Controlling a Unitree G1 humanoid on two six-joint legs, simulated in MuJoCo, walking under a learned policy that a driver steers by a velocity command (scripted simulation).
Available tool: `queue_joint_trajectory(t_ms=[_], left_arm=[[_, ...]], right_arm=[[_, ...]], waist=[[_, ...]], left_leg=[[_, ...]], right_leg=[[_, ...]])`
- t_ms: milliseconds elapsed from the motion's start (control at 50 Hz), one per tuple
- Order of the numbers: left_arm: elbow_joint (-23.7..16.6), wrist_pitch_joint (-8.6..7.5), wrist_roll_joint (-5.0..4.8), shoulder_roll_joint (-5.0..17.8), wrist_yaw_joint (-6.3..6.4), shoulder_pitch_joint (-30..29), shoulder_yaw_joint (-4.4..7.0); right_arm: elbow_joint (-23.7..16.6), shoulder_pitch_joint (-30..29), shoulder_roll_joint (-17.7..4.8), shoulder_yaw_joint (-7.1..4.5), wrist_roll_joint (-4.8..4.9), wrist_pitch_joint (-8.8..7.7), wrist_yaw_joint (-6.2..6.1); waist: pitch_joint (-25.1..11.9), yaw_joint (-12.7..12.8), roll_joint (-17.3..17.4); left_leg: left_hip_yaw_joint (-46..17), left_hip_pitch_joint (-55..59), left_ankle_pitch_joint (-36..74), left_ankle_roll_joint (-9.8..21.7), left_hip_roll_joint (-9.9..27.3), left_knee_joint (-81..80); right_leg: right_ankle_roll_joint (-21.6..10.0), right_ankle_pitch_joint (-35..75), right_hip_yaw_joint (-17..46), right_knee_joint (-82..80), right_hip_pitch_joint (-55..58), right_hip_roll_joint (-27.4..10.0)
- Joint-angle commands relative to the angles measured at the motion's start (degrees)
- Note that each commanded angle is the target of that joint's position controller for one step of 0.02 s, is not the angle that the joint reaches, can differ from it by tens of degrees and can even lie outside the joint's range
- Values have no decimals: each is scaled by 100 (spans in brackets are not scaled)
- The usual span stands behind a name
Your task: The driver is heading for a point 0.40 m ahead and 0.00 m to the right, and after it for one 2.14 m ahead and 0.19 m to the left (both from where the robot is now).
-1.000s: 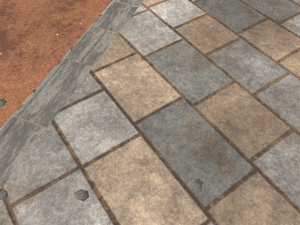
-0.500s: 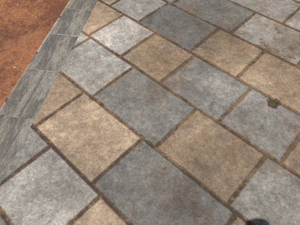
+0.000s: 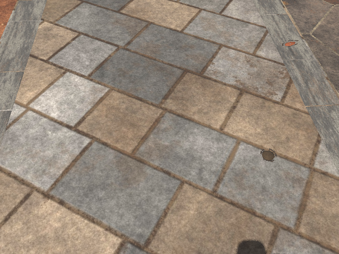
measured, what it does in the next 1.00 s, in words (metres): walks ahead: right foot, then left foot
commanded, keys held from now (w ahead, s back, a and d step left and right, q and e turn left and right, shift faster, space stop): w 1.00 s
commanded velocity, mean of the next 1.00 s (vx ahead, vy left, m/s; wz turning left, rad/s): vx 0.50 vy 0.00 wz -0.12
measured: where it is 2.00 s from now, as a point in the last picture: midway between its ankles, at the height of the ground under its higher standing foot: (198, 137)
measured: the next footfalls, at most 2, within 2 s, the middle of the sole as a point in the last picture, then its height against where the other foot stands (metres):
right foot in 0.38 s outside the picture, level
left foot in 0.90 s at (164, 209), level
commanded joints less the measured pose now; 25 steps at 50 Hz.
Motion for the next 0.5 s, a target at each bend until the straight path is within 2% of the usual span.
queue_joint_trajectory(t_ms=[20, 60, 120, 180, 220, 280, 320, 340, 360, 380, 400, 420, 440, 460, 480, 500], left_arm=[[-611, -109, 24, 531, -37, -380, 163], [-604, -92, -4, 310, -70, -337, 115], [-748, -111, 79, 150, -97, -748, 29], [-826, -200, 87, 45, -184, -1234, -55], [-903, -249, 64, 26, -232, -1609, -80], [-1060, -276, 18, 125, -283, -1999, -56], [-1101, -288, 23, 236, -309, -1997, -14], [-1034, -293, 49, 345, -303, -1711, 46], [-832, -286, 83, 516, -276, -1063, 156], [-585, -260, 101, 807, -215, -182, 299], [-508, -215, 222, 1416, -138, 591, 424], [-436, -195, 113, 1270, -153, 703, 377], [-451, -210, 87, 921, -173, 391, 250], [-475, -227, 86, 739, -175, 40, 188], [-467, -249, 118, 587, -200, -284, 136], [-479, -288, 159, 425, -220, -514, 92]], right_arm=[[-52, 560, -587, -163, -62, -9, -19], [72, 599, -551, -163, -9, -51, 3], [246, 656, -806, -235, 52, -62, 4], [386, 723, -949, -254, 107, 5, -10], [519, 936, -1037, -261, 148, 51, -15], [737, 1251, -1131, -275, 200, 137, -13], [833, 1278, -1202, -294, 227, 204, -33], [852, 1210, -1258, -304, 237, 235, -52], [863, 1153, -1232, -284, 248, 260, -72], [826, 1161, -1069, -208, 183, 252, -94], [597, 1526, -531, -12, 35, 169, -70], [662, 1645, -449, 45, 63, 59, -38], [571, 1220, -983, -114, 222, -10, 5], [449, 787, -995, -114, 285, -38, 16], [439, 619, -916, -111, 208, -25, -6], [475, 660, -882, -139, 123, 28, -25]], waist=[[-27, -323, 742], [-19, -244, 837], [85, -252, 653], [127, -398, 594], [175, -543, 593], [270, -609, 664], [250, -476, 735], [79, -252, 761], [-317, 122, 701], [-899, 514, 580], [-1851, 558, -579], [-2412, 503, -1255], [-1580, 528, -762], [-907, 409, -542], [-458, 221, -230], [-265, 18, -267]], left_leg=[[-1963, 1642, -163, 870, 1608, -1586], [-1538, 1458, 287, 993, 1500, -1787], [-1147, 1475, 937, 1178, 1578, -2008], [-619, 1468, 1320, 1081, 1412, -2067], [-407, 1474, 1363, 999, 1361, -2032], [-436, 1850, 1491, 922, 1578, -1908], [-421, 2138, 1990, 822, 1704, -1652], [-308, 2180, 2764, 736, 1661, -1282], [-69, 2031, 3548, 601, 1468, -519], [153, 1373, 3271, 401, 1202, 614], [391, -666, 989, 24, 562, 2869], [-291, -1757, -2225, -79, 17, 4098], [-573, -2360, -2078, -6, 384, 4526], [-417, -2453, -1573, 54, 638, 4379], [-336, -2269, -1146, 30, 820, 4021], [-386, -1931, -840, -2, 973, 3701]], right_leg=[[72, 617, 156, 226, -1882, -707], [96, 651, 24, -144, -1731, -723], [175, 1099, -95, -1068, -1910, -803], [179, 2000, -384, -2175, -1629, -823], [166, 2377, -562, -2742, -1335, -718], [33, 2277, -631, -3200, -1224, -609], [-140, 1957, -686, -3452, -1003, -519], [-251, 1895, -800, -3619, -500, -387], [-405, 2033, -944, -3820, 489, -225], [-593, 2147, -717, -3702, 1894, -429], [-1342, 1932, 1506, -3643, 4124, -1985], [-1868, 1105, 3495, -4573, 4558, -2600], [-1625, 587, 2976, -4757, 3948, -2400], [-1440, 748, 2173, -4867, 3163, -2142], [-1337, 1200, 1622, -5062, 2384, -1888], [-1256, 1646, 1247, -5244, 1836, -1692]])
Keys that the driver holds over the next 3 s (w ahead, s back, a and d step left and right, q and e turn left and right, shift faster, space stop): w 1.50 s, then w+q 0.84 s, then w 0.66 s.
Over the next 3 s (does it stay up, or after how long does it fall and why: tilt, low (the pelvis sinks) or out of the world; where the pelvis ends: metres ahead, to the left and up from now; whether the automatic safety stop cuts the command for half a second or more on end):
stays up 1.63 0.09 -0.01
